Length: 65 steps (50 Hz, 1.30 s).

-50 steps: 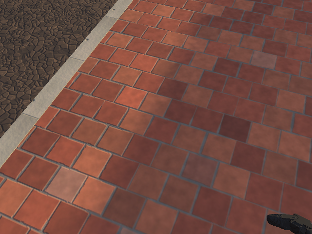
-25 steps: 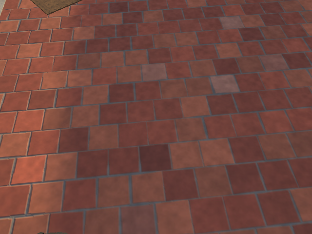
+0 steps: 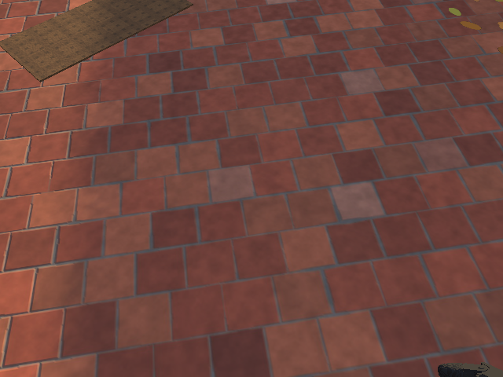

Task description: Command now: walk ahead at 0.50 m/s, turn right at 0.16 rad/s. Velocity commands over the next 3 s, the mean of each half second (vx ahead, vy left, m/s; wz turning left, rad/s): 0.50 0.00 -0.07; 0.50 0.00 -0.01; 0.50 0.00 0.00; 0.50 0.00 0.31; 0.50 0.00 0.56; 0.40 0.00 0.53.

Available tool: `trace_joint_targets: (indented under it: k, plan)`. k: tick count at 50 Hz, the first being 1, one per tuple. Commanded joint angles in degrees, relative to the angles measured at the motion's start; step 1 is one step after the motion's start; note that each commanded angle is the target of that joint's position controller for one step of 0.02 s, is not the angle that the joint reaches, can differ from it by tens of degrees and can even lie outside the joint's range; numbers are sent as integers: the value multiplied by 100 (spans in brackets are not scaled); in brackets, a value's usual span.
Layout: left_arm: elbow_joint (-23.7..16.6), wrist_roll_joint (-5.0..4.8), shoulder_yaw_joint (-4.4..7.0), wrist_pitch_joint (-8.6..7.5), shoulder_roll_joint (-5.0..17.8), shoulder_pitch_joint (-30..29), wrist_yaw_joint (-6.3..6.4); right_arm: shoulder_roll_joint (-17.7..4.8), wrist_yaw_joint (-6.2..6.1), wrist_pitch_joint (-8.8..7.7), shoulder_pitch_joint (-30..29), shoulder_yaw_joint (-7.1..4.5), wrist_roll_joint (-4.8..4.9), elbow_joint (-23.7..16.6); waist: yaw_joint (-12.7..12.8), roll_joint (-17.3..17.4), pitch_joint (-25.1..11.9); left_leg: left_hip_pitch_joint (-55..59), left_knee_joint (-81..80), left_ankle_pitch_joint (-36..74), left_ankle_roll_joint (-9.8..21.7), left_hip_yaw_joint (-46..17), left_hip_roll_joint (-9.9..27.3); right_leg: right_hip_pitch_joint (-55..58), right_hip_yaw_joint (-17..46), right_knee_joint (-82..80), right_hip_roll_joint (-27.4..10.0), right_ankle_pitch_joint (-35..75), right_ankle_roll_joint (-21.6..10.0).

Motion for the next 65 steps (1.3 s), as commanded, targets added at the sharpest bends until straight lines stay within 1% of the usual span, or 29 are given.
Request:
trace_joint_targets:
  k: [1,3,4,5,6,7,8,10,14,21,26,29,31,32,33,34,35,37,41,47,52,55,57,58,59,60,61,62,65]
  plan:
    - [-71,-7,271,19,962,292,58,-629,65,-153,-597,-149,13,-535,-18,-796,225,-64,-229,-475,244,17,-36,212,917,-89,-1844,2274,-717]
    - [-82,-4,276,74,1004,132,70,-807,44,-174,77,-249,5,-358,-415,-878,-158,939,-404,-782,477,305,-311,283,745,658,-1661,3829,-552]
    - [-118,28,215,92,883,91,67,-1030,11,-181,870,-355,-29,-142,-789,-762,-767,2181,-331,-561,691,256,-219,-45,494,1657,-1341,4189,-395]
    - [-231,153,90,88,594,266,70,-1389,-16,-175,1811,-428,-101,-26,-1040,-59,-1685,3967,-86,-494,1143,-1001,843,-1221,265,3392,-888,2619,-178]
    - [-234,10,-30,-12,127,995,33,-1583,34,-125,2189,-501,-63,196,-726,1654,-2209,5539,-891,-2046,1941,-3659,1856,-3314,89,5158,41,-1273,216]
    - [-192,-77,52,-77,687,589,21,-1031,53,-122,2101,-348,95,172,-963,939,-1766,5359,-1331,-3168,1744,-3933,1754,-3999,563,5689,-243,-1483,170]
    - [-354,-143,118,-118,910,-43,4,-827,24,-100,1680,-282,83,104,-965,494,-963,4630,-1430,-3060,1510,-3094,1601,-4290,377,5680,-527,-946,136]
    - [-450,-8,123,-156,813,-510,10,-664,-3,-58,1121,-208,-48,10,-699,-38,-263,3326,-1679,-1834,1405,-2093,1202,-3991,74,5095,-981,-168,184]
    - [-398,24,82,-49,475,-310,-1,-666,-33,-113,1095,-177,-32,118,-412,200,-203,2645,-2098,-657,1496,-1230,937,-3536,-98,4355,-1243,186,357]
    - [-712,36,-46,-131,216,-1603,-79,-947,-150,-7,1560,-225,57,387,-794,42,89,2659,-2310,-63,1250,-228,597,-3436,-447,1990,-1084,2197,511]
    - [-963,-24,-45,-200,301,-2273,-227,-1023,-178,144,1999,-249,96,656,-929,79,271,3499,-1968,120,1189,-347,1006,-3567,-445,1299,-920,1994,323]
    - [-882,1,53,-224,547,-1819,-267,-1169,-227,233,1858,-304,105,682,-536,227,-44,3847,-1246,1549,1020,-303,1090,-2794,-602,1085,-689,1388,60]
    - [-409,61,289,-207,1038,-117,-182,-947,-253,267,1724,-198,30,566,272,-15,-1231,2877,869,1736,708,96,590,-140,-385,1177,-932,1680,-370]
    - [-304,146,426,-171,1628,505,-147,-342,-211,159,2357,-2,-28,418,148,-1244,-2139,524,3155,-633,290,408,-276,2230,2045,1108,-2419,995,-1248]
    - [-237,46,326,-136,1244,663,-154,-433,-165,38,2304,0,5,529,227,-1680,-2517,-400,4092,-3753,255,-276,-608,2519,3605,259,-2804,289,-1507]
    - [-271,18,210,-131,971,261,-149,-934,-113,-47,1813,-141,166,372,216,-1263,-1601,-945,4467,-3565,344,-437,-236,1827,2967,75,-2621,-191,-1232]
    - [-338,31,160,-124,843,-162,-139,-939,-104,-83,1380,-139,217,251,78,-919,-946,-970,4282,-3044,388,-240,58,951,2216,-79,-2389,0,-1065]
    - [-361,118,67,-176,549,-705,-175,-834,-139,-17,1265,-179,75,258,-307,-712,-316,-449,3579,-2332,325,-194,428,-386,1324,-504,-1963,808,-905]
    - [-191,88,107,-299,666,-755,-180,-519,-190,189,1338,-130,10,292,-554,-719,-123,-190,2922,-1683,89,-121,531,-1072,581,-983,-1773,1618,-1022]
    - [160,33,147,-236,879,-243,-53,-323,-114,98,126,-51,-6,-35,-174,-569,148,-155,768,99,-2,109,311,-890,-163,-1094,-1511,1849,-766]
    - [514,-32,184,-101,968,221,-16,-398,25,36,-541,-36,57,-318,-1,-576,299,-315,10,-139,186,74,159,60,-67,-738,-1905,1961,-692]
    - [594,-40,225,-3,1063,135,24,-592,79,-1,-252,-103,50,-295,-263,-717,87,216,-194,-803,422,205,-20,495,-35,-187,-2039,3022,-528]
    - [562,-2,161,60,934,21,50,-1009,12,-6,1160,-331,19,125,-953,-618,-819,2314,-270,-722,729,395,-208,39,-420,1499,-1568,4148,-255]
    - [429,153,20,24,594,300,54,-1503,-38,19,2084,-459,-42,287,-1118,211,-1746,4271,30,-492,1215,-987,981,-1390,-693,3427,-1119,2420,-14]
    - [454,97,-146,-104,5,872,-13,-1643,-7,60,2327,-490,11,419,-852,1546,-2324,5705,-862,-2025,1986,-3581,1895,-3420,-402,5041,-128,-1402,288]
    - [464,-62,5,-214,677,347,-46,-1104,-8,55,2221,-339,71,368,-1088,841,-1906,5441,-1271,-2889,1761,-3656,1743,-4062,210,5618,-437,-1575,194]
    - [273,-181,68,-282,889,-212,-64,-941,-31,44,1735,-280,49,279,-1009,566,-1095,4674,-1401,-2698,1534,-2889,1591,-4376,48,5598,-727,-1018,113]
    - [231,-135,60,-295,840,-483,-32,-834,-34,36,1346,-241,-5,200,-855,130,-661,3887,-1545,-2091,1454,-2317,1398,-4204,-104,5370,-999,-505,125]
    - [300,-15,75,-167,571,-319,-9,-547,-21,-21,949,-170,-97,183,-420,252,-357,2701,-1993,-1037,1413,-1392,1000,-3399,-93,4703,-1335,137,224]
Next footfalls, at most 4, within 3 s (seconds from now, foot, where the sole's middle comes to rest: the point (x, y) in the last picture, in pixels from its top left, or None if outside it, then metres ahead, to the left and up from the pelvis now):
0.08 left None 0.23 0.13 -0.78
0.62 right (330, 359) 0.53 -0.11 -0.78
1.14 left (249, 255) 0.84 0.13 -0.78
1.68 right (329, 184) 1.13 -0.12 -0.78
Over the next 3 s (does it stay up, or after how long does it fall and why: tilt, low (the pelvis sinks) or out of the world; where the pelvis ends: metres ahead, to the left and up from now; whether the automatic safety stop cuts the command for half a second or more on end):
stays up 1.63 0.19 0.01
